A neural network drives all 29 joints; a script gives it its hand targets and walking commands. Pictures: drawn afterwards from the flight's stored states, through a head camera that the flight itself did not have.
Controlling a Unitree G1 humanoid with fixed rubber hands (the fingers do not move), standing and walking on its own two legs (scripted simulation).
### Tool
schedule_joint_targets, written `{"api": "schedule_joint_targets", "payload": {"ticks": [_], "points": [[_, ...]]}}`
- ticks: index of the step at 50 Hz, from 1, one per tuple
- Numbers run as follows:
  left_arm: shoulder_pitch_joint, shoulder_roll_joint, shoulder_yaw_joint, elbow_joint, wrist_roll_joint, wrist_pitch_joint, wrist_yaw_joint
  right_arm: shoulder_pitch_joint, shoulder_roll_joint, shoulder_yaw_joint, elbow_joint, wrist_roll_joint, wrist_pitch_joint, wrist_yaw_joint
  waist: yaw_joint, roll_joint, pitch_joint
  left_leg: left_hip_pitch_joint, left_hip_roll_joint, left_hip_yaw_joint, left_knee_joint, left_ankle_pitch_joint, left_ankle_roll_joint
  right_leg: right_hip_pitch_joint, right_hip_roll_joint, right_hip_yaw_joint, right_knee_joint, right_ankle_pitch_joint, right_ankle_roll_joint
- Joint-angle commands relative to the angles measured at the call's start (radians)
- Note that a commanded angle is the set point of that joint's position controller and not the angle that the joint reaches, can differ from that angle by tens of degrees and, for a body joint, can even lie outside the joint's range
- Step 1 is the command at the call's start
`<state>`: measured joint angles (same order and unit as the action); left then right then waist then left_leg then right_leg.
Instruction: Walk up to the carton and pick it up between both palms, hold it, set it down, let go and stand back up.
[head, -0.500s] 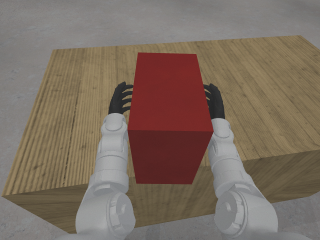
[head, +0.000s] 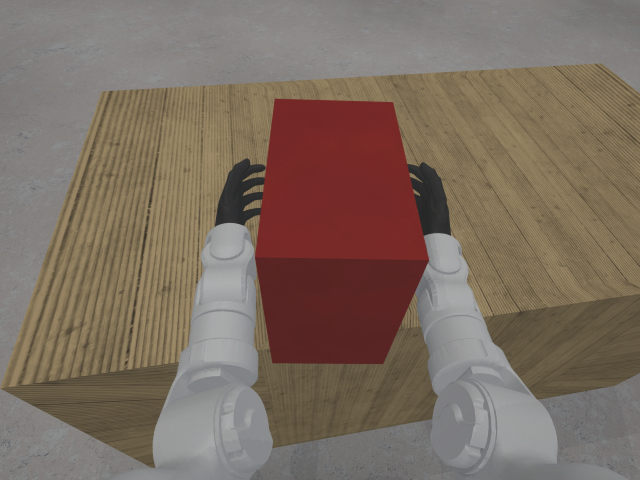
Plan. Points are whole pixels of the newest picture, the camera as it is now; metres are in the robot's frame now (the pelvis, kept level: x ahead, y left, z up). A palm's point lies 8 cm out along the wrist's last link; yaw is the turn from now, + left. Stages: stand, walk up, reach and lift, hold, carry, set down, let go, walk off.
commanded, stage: reach and lift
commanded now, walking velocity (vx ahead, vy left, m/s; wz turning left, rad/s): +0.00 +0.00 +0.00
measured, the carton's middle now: (330, 236) +0.41 +0.00 +0.05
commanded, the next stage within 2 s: none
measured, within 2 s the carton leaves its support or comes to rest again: leaves its support in 0.90 s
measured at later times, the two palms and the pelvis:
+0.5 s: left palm (233, 221) +0.40 +0.13 +0.10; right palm (431, 226) +0.39 -0.12 +0.10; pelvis +0.00 +0.00 +0.00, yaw +0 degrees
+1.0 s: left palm (238, 218) +0.39 +0.12 +0.12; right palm (441, 228) +0.38 -0.13 +0.11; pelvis -0.01 +0.00 +0.00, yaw +0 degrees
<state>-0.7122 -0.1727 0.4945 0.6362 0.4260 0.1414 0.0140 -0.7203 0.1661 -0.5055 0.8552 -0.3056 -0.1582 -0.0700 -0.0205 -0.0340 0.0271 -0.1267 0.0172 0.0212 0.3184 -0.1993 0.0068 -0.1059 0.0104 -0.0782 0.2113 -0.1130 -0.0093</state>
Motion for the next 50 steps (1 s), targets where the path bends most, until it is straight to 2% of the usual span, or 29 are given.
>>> {"api": "schedule_joint_targets", "payload": {"ticks": [1, 2, 4, 6, 12, 14, 16, 17, 19, 21, 24, 25, 26, 28, 29, 30, 32, 33, 34, 36, 39, 40, 41, 43, 44, 45, 47, 49, 50], "points": [[-0.478, -0.406, -0.272, -0.008, -0.008, -0.033, -0.053, -0.475, 0.394, 0.244, -0.018, -0.029, -0.033, 0.088, -0.014, 0.062, -0.393, 0.030, -0.005, 0.050, -0.024, 0.341, -0.045, 0.196, 0.017, -0.025, 0.058, 0.295, 0.018], [-0.476, -0.408, -0.274, 0.012, -0.004, -0.035, -0.050, -0.476, 0.411, 0.262, -0.018, -0.025, -0.036, 0.088, 0.000, 0.067, -0.403, 0.018, -0.008, 0.052, -0.020, 0.330, -0.040, 0.200, 0.013, -0.019, 0.054, 0.276, 0.017], [-0.480, -0.390, -0.264, 0.019, 0.004, -0.027, -0.049, -0.460, 0.407, 0.243, 0.016, -0.041, -0.020, 0.084, -0.015, 0.064, -0.374, 0.014, -0.005, 0.049, -0.032, 0.319, -0.038, 0.197, 0.011, -0.020, 0.046, 0.271, 0.016], [-0.468, -0.374, -0.240, 0.002, 0.003, -0.038, -0.051, -0.468, 0.402, 0.249, -0.037, -0.033, -0.028, 0.083, 0.008, 0.045, -0.389, -0.007, -0.012, 0.056, -0.030, 0.311, -0.029, 0.226, 0.009, -0.012, 0.054, 0.275, 0.022], [-0.442, -0.409, -0.261, 0.055, 0.015, -0.015, -0.056, -0.470, 0.397, 0.245, 0.008, -0.041, -0.026, 0.075, -0.023, 0.059, -0.359, 0.003, -0.008, 0.054, -0.030, 0.311, -0.029, 0.210, 0.011, -0.020, 0.046, 0.283, 0.019], [-0.475, -0.412, -0.279, 0.024, -0.003, -0.028, -0.052, -0.490, 0.416, 0.272, -0.017, -0.016, -0.039, 0.073, -0.005, 0.072, -0.404, 0.003, -0.010, 0.050, -0.015, 0.335, -0.035, 0.204, 0.016, -0.015, 0.053, 0.300, 0.013], [-0.510, -0.406, -0.290, 0.027, -0.020, -0.034, -0.042, -0.498, 0.423, 0.277, 0.009, -0.018, -0.036, 0.070, -0.012, 0.055, -0.411, -0.005, -0.010, 0.050, -0.017, 0.322, -0.029, 0.205, 0.009, -0.015, 0.056, 0.318, 0.017], [-0.517, -0.421, -0.309, 0.005, -0.028, -0.047, -0.037, -0.504, 0.439, 0.293, -0.011, -0.002, -0.047, 0.070, -0.008, 0.079, -0.461, 0.002, -0.012, 0.046, -0.004, 0.360, -0.039, 0.214, 0.017, -0.015, 0.068, 0.341, 0.013], [-0.520, -0.422, -0.307, 0.041, -0.020, -0.039, -0.031, -0.505, 0.402, 0.269, 0.032, -0.020, -0.038, 0.071, -0.017, 0.074, -0.415, 0.041, -0.001, 0.043, -0.006, 0.347, -0.045, 0.152, 0.020, -0.025, 0.049, 0.269, 0.008], [-0.508, -0.414, -0.281, 0.035, -0.012, -0.036, -0.034, -0.495, 0.422, 0.286, 0.025, -0.014, -0.030, 0.066, 0.000, 0.048, -0.413, 0.026, -0.008, 0.044, -0.004, 0.340, -0.030, 0.185, 0.018, -0.017, 0.046, 0.291, 0.014], [-0.527, -0.422, -0.307, 0.043, -0.028, -0.040, -0.036, -0.536, 0.419, 0.317, 0.008, 0.000, -0.045, 0.060, -0.002, 0.037, -0.450, -0.007, -0.010, 0.049, -0.005, 0.365, -0.029, 0.233, 0.017, -0.012, 0.067, 0.370, 0.022], [-0.541, -0.437, -0.326, 0.046, -0.033, -0.036, -0.035, -0.537, 0.404, 0.307, 0.029, 0.001, -0.046, 0.058, -0.025, 0.059, -0.452, 0.026, -0.004, 0.041, -0.007, 0.357, -0.031, 0.209, 0.020, -0.021, 0.066, 0.348, 0.016], [-0.595, -0.447, -0.353, -0.012, -0.054, -0.048, -0.028, -0.579, 0.422, 0.320, -0.008, 0.012, -0.060, 0.059, -0.016, 0.076, -0.523, 0.049, -0.002, 0.042, 0.008, 0.405, -0.044, 0.197, 0.025, -0.026, 0.069, 0.360, 0.012], [-0.618, -0.453, -0.380, 0.022, -0.061, -0.061, -0.022, -0.568, 0.420, 0.334, 0.042, 0.006, -0.067, 0.055, -0.025, 0.073, -0.527, 0.078, 0.001, 0.037, 0.028, 0.443, -0.049, 0.168, 0.026, -0.029, 0.064, 0.366, 0.008], [-0.581, -0.442, -0.350, 0.044, -0.041, -0.055, -0.026, -0.547, 0.434, 0.340, 0.054, 0.013, -0.059, 0.052, -0.013, 0.058, -0.485, 0.074, -0.001, 0.037, 0.028, 0.435, -0.043, 0.191, 0.022, -0.022, 0.060, 0.387, 0.013], [-0.652, -0.484, -0.387, -0.036, -0.076, -0.086, -0.022, -0.618, 0.446, 0.347, -0.030, 0.015, -0.103, 0.050, -0.019, 0.055, -0.620, 0.067, 0.000, 0.043, 0.036, 0.474, -0.057, 0.206, 0.028, -0.036, 0.085, 0.440, 0.017], [-0.622, -0.463, -0.383, 0.032, -0.057, -0.074, -0.017, -0.589, 0.412, 0.351, 0.068, 0.025, -0.086, 0.045, -0.016, 0.087, -0.521, 0.076, 0.001, 0.028, 0.032, 0.456, -0.053, 0.197, 0.023, -0.029, 0.074, 0.418, 0.010], [-0.707, -0.526, -0.430, -0.052, -0.084, -0.104, -0.009, -0.672, 0.427, 0.361, -0.020, 0.017, -0.133, 0.045, -0.031, 0.096, -0.682, 0.117, 0.012, 0.032, 0.048, 0.532, -0.072, 0.188, 0.033, -0.042, 0.086, 0.471, 0.010], [-0.690, -0.508, -0.424, 0.003, -0.072, -0.105, -0.004, -0.667, 0.435, 0.365, 0.016, 0.011, -0.136, 0.041, -0.025, 0.093, -0.639, 0.114, 0.005, 0.028, 0.057, 0.532, -0.069, 0.184, 0.029, -0.034, 0.083, 0.475, 0.008], [-0.687, -0.486, -0.398, 0.014, -0.056, -0.105, -0.007, -0.635, 0.437, 0.370, 0.061, 0.027, -0.124, 0.035, -0.015, 0.083, -0.587, 0.084, 0.001, 0.035, 0.040, 0.473, -0.058, 0.218, 0.022, -0.024, 0.075, 0.455, 0.010], [-0.772, -0.520, -0.436, -0.026, -0.088, -0.117, -0.001, -0.749, 0.432, 0.396, 0.009, 0.048, -0.158, 0.032, -0.009, 0.101, -0.662, 0.063, 0.004, 0.032, 0.039, 0.491, -0.069, 0.227, 0.025, -0.030, 0.099, 0.504, 0.012], [-0.701, -0.501, -0.438, 0.027, -0.083, -0.101, -0.002, -0.678, 0.440, 0.435, 0.074, 0.076, -0.129, 0.027, -0.011, 0.090, -0.589, 0.081, -0.003, 0.025, 0.050, 0.480, -0.055, 0.247, 0.021, -0.016, 0.088, 0.512, 0.008], [-0.803, -0.544, -0.465, -0.032, -0.111, -0.126, -0.003, -0.794, 0.436, 0.423, -0.024, 0.067, -0.169, 0.024, -0.018, 0.087, -0.706, 0.054, 0.000, 0.029, 0.046, 0.483, -0.069, 0.241, 0.021, -0.030, 0.099, 0.525, 0.012], [-0.786, -0.541, -0.477, -0.011, -0.122, -0.118, -0.003, -0.746, 0.453, 0.455, 0.030, 0.091, -0.147, 0.018, -0.028, 0.081, -0.653, 0.077, -0.001, 0.015, 0.050, 0.473, -0.063, 0.249, 0.019, -0.017, 0.093, 0.542, 0.015], [-0.844, -0.560, -0.504, -0.039, -0.137, -0.130, 0.003, -0.785, 0.468, 0.454, 0.016, 0.089, -0.156, 0.017, -0.034, 0.074, -0.697, 0.074, 0.003, 0.020, 0.049, 0.469, -0.071, 0.238, 0.025, -0.029, 0.100, 0.521, 0.015], [-0.791, -0.546, -0.478, 0.035, -0.125, -0.116, 0.004, -0.763, 0.467, 0.468, 0.052, 0.103, -0.136, 0.016, -0.012, 0.070, -0.638, 0.070, -0.001, 0.016, 0.047, 0.427, -0.057, 0.233, 0.019, -0.014, 0.088, 0.477, 0.013], [-0.866, -0.558, -0.495, 0.000, -0.146, -0.125, 0.001, -0.820, 0.479, 0.460, 0.018, 0.093, -0.140, 0.011, -0.031, 0.048, -0.700, 0.042, -0.007, 0.018, 0.031, 0.372, -0.049, 0.227, 0.015, -0.016, 0.092, 0.458, 0.020], [-0.865, -0.545, -0.480, 0.034, -0.144, -0.101, 0.003, -0.809, 0.476, 0.469, 0.056, 0.118, -0.098, 0.009, -0.029, 0.066, -0.651, 0.030, -0.013, 0.016, 0.009, 0.276, -0.038, 0.223, 0.009, -0.001, 0.085, 0.382, 0.016], [-0.890, -0.546, -0.482, 0.028, -0.158, -0.098, 0.005, -0.845, 0.487, 0.483, 0.019, 0.134, -0.093, 0.010, -0.012, 0.053, -0.668, 0.019, -0.010, 0.019, 0.009, 0.272, -0.034, 0.226, 0.009, -0.005, 0.087, 0.371, 0.020]]}}
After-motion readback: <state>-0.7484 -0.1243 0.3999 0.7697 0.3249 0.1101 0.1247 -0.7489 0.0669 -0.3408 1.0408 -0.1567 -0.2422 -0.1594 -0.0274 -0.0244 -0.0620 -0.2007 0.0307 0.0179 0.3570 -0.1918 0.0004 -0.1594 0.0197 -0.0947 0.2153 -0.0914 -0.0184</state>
